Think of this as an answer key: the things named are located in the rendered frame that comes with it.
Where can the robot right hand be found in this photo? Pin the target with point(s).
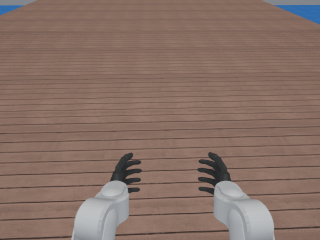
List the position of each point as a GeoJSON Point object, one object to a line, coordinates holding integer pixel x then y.
{"type": "Point", "coordinates": [220, 172]}

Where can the robot left forearm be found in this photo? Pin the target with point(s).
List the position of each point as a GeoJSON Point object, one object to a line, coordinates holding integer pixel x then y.
{"type": "Point", "coordinates": [98, 217]}

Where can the robot left hand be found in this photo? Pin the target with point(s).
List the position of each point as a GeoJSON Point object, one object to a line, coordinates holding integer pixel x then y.
{"type": "Point", "coordinates": [121, 173]}

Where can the robot right forearm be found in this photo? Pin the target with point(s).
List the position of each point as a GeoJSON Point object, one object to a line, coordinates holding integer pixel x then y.
{"type": "Point", "coordinates": [246, 219]}

